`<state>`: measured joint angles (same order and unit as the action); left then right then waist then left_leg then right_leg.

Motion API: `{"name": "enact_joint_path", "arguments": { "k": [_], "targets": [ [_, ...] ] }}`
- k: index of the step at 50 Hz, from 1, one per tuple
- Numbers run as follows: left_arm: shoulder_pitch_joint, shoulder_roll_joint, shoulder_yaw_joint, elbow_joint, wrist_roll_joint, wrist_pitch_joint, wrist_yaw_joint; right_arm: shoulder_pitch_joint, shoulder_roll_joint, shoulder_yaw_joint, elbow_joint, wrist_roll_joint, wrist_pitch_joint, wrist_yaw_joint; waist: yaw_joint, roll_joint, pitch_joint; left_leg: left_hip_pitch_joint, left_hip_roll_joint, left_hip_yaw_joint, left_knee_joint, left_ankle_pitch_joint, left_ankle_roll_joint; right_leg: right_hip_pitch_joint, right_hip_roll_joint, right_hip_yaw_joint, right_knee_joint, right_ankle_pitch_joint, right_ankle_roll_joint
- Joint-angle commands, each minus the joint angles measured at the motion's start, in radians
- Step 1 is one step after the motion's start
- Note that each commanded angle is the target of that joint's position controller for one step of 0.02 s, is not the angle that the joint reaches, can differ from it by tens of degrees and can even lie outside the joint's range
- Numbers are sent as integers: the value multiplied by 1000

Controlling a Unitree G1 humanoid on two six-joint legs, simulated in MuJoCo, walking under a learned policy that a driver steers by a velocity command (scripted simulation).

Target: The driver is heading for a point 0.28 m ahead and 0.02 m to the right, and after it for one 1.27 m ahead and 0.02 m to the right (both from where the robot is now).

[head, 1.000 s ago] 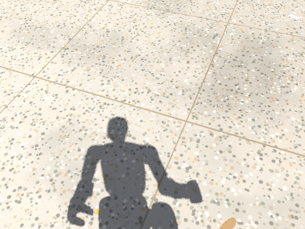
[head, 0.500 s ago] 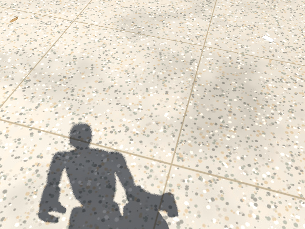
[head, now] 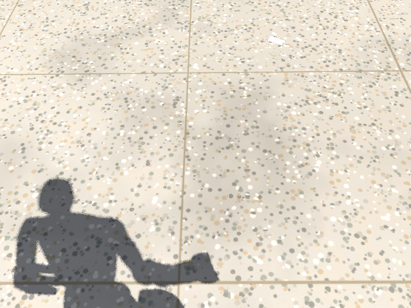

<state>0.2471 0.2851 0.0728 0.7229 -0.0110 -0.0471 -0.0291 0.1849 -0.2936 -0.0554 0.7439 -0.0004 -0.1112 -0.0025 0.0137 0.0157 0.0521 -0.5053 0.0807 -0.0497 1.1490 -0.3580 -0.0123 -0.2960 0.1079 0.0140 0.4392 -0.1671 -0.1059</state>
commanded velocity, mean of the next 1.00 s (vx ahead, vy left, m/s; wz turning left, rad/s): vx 0.16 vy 0.00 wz -0.30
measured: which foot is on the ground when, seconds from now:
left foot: up 0.00-0.26, down 0.28-1.00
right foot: down 0.00-0.28, up 0.30-0.64, down 0.66-1.00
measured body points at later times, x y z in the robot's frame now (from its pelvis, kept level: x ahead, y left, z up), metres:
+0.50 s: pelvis +0.20 +0.05 +0.00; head +0.25 +0.05 +0.44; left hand +0.41 +0.30 -0.11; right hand +0.29 -0.24 -0.10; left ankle +0.31 +0.14 -0.74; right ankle +0.15 -0.08 -0.67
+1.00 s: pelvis +0.24 +0.02 -0.01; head +0.25 +0.02 +0.44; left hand +0.46 +0.22 -0.11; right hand +0.26 -0.28 -0.12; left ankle +0.31 +0.13 -0.74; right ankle +0.19 -0.08 -0.74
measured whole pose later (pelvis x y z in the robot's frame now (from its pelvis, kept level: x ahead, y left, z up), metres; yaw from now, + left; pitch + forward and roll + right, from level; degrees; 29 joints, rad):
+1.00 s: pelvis +0.24 +0.02 -0.01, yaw -15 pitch +0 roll -1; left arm 0.18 0.25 0.04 0.67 0.01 0.03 0.04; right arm 0.20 -0.30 -0.05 0.83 0.01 0.01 0.01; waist -0.03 0.01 0.03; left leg -0.35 0.03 -0.01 0.62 -0.25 -0.01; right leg -0.23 0.01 -0.06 0.57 -0.33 -0.02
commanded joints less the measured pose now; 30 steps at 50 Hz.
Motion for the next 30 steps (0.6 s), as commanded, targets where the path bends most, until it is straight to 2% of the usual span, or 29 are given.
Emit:
{"name": "enact_joint_path", "arguments": {
  "k": [1,3,5,8,11,12,13,14,15,16,17,18,19,20,21,23,25,27,30],
  "targets": [
    [-23,140,35,-82,1,-22,18,32,-92,-28,-64,-15,7,-4,-36,-39,-85,-105,32,-10,-110,74,-38,96,-267,299,-216,308,-210],
    [0,163,42,-74,-3,-19,31,-42,-70,-17,-88,-18,12,-6,-15,-49,-61,-103,13,4,-256,195,-61,50,-231,248,-219,299,-184],
    [17,167,44,-67,-8,-10,39,-121,-51,-8,-106,-17,9,-2,14,-73,-44,-48,-27,15,-429,336,-64,14,-183,202,-191,290,-139],
    [79,177,50,-44,-12,14,50,-194,-60,-10,-129,-6,0,10,49,-106,-70,41,-100,24,-575,447,-60,27,-172,223,-113,334,-91],
    [75,159,49,-48,-14,33,61,-169,-104,-29,-129,-4,-3,19,23,-134,-100,76,-112,-24,-653,386,-28,120,-199,328,7,303,-53],
    [50,153,48,-61,-12,36,65,-133,-115,-36,-121,-6,-7,19,0,-148,-111,109,-107,-29,-675,375,-10,137,-197,356,57,306,-37],
    [14,139,44,-78,-13,37,66,-75,-122,-41,-108,-14,-12,16,-40,-143,-133,195,-91,-16,-735,448,13,127,-164,350,136,292,-5],
    [16,90,29,-102,-2,33,64,-4,-164,-50,-107,-33,-16,9,-64,-78,-232,386,24,-88,-718,649,65,64,-102,307,315,176,38],
    [172,18,8,-99,16,30,61,41,-209,-53,-117,-54,-6,0,-5,172,-360,691,295,-348,-647,1048,205,-170,18,204,608,-463,104],
    [289,95,11,-95,-8,28,53,80,-204,-59,-95,-26,17,8,11,315,-481,785,429,-616,-685,845,328,-307,-6,172,823,-586,133],
    [226,173,34,-76,-21,42,56,28,-138,-43,-127,-18,31,4,-16,177,-394,699,361,-540,-730,628,298,-360,-60,175,911,-487,164],
    [122,196,44,-93,-20,62,61,-15,-95,-29,-136,-19,48,-3,-34,106,-293,597,299,-394,-750,509,251,-386,-85,126,918,-410,181],
    [79,192,48,-100,-17,83,67,-60,-74,-18,-138,-21,62,-7,-26,74,-220,482,245,-298,-775,457,232,-370,-112,108,894,-368,193],
    [64,171,46,-112,-15,97,70,-90,-79,-16,-130,-24,70,-9,-6,95,-164,370,207,-239,-806,415,224,-326,-133,98,844,-343,193],
    [72,133,37,-114,-13,105,71,-100,-93,-19,-121,-31,73,-9,5,118,-131,280,163,-169,-842,405,217,-257,-130,67,784,-324,191],
    [86,82,22,-111,-4,103,73,-109,-97,-23,-106,-33,71,-8,15,132,-140,249,147,-101,-858,485,238,-183,-119,34,662,-319,187],
    [65,65,10,-114,8,96,69,-116,-107,-27,-93,-22,72,-7,10,122,-178,269,170,-78,-847,562,261,-122,-133,31,532,-283,177],
    [36,67,5,-119,10,95,61,-119,-120,-30,-82,-10,81,-5,-4,128,-200,277,185,-71,-850,530,268,-63,-139,21,419,-221,164],
    [18,82,6,-117,10,98,46,-110,-133,-29,-61,4,95,0,-6,129,-176,260,181,-75,-849,328,252,20,-125,-5,250,-152,134]
  ]
}}
Velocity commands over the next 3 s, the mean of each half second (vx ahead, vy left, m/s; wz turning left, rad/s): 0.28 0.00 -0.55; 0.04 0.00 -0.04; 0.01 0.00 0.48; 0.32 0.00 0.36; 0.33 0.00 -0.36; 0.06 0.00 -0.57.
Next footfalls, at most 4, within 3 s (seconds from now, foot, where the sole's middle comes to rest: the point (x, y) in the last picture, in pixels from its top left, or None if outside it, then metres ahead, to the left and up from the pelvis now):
0.28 left None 0.35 0.12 -0.77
0.66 right None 0.23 -0.10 -0.78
1.44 right None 0.28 -0.11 -0.77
1.90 left None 0.36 0.19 -0.77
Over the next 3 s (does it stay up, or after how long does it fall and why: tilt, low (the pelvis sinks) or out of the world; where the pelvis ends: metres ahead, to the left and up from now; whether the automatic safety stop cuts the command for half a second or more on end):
stays up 0.66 0.17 0.00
